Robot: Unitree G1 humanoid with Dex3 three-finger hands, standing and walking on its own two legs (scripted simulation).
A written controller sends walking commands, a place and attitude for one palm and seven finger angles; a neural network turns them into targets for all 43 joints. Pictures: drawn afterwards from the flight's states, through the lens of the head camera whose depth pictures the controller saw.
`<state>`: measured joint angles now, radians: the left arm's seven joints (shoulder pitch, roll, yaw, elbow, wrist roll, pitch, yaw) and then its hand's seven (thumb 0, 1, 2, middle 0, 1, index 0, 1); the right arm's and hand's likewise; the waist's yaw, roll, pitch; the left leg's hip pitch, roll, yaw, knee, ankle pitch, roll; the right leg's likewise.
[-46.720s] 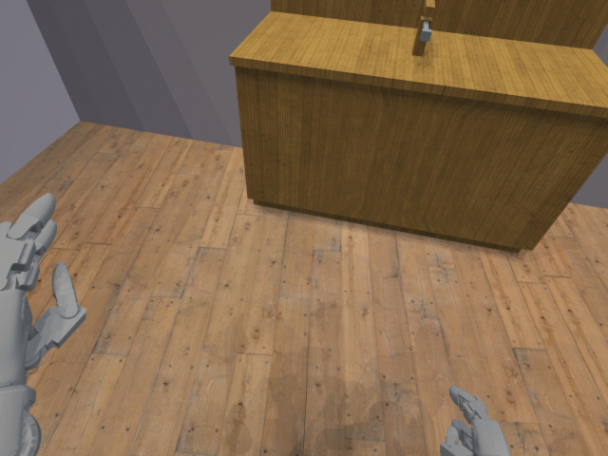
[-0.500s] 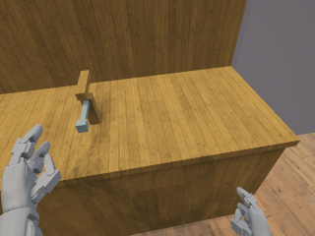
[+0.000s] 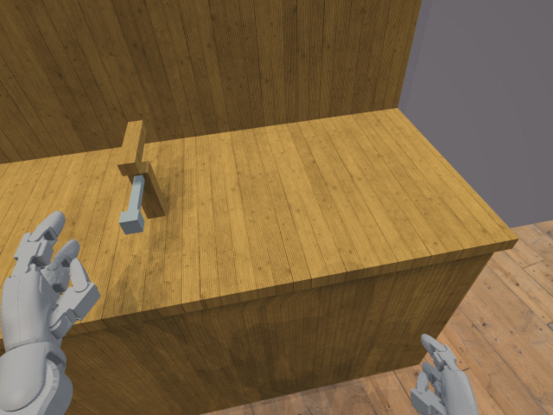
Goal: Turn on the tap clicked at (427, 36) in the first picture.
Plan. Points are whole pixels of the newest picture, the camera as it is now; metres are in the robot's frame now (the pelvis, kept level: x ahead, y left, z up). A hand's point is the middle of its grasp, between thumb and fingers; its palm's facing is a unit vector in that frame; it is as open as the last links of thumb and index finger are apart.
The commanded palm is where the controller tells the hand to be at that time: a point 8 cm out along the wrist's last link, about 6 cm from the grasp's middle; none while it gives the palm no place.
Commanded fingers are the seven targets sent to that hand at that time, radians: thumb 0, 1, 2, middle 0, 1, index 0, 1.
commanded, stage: reach beside the lever's end, fingers flat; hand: left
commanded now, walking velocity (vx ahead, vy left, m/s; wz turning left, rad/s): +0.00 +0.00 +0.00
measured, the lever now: (132, 221) +0.36 +0.28 +0.10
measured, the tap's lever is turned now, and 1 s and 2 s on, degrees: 0 0 0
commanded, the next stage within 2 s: push the lever round in 1.78 s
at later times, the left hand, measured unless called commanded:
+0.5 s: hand (94, 272) +0.24 +0.27 +0.13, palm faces +0.51 -0.86 -0.09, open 7.5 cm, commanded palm +0.20 +0.31 +0.13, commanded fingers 0.00 0.90 0.90 -0.18 -0.23 -0.18 -0.23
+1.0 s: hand (101, 247) +0.29 +0.29 +0.12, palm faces +0.52 -0.85 -0.08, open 7.7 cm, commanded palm +0.25 +0.33 +0.11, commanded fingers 0.00 0.90 0.90 -0.16 -0.17 -0.16 -0.17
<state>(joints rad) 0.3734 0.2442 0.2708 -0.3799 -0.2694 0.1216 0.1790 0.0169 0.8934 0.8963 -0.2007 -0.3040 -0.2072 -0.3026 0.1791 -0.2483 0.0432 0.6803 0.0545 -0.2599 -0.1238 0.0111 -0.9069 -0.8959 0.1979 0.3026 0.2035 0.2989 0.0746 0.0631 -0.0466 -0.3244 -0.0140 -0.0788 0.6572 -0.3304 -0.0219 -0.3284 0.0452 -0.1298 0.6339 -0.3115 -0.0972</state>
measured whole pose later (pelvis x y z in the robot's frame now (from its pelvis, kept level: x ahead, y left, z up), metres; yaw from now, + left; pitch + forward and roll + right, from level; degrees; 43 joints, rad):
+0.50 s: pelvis +0.00 +0.01 +0.00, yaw +0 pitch +0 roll +0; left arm 0.23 0.23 0.27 -0.20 -0.23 0.08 0.20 0.02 0.89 0.90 -0.19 -0.26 -0.19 -0.26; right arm 0.16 -0.24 0.05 0.69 0.04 -0.22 -0.12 0.01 -0.91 -0.90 0.20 0.30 0.20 0.30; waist 0.06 0.05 -0.03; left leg -0.32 -0.03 -0.06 0.63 -0.31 -0.01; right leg -0.33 0.03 -0.12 0.61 -0.29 -0.08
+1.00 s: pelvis +0.00 +0.02 +0.00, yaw -1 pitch +2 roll +0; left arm 0.03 0.25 0.32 0.06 -0.21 -0.01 0.19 0.02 0.89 0.90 -0.16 -0.20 -0.17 -0.20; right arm 0.17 -0.26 0.03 0.70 0.04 -0.19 -0.12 0.01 -0.91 -0.90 0.20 0.30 0.20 0.30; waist 0.04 0.04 -0.03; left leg -0.35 -0.03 -0.05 0.63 -0.31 0.01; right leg -0.36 0.03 -0.10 0.61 -0.28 -0.07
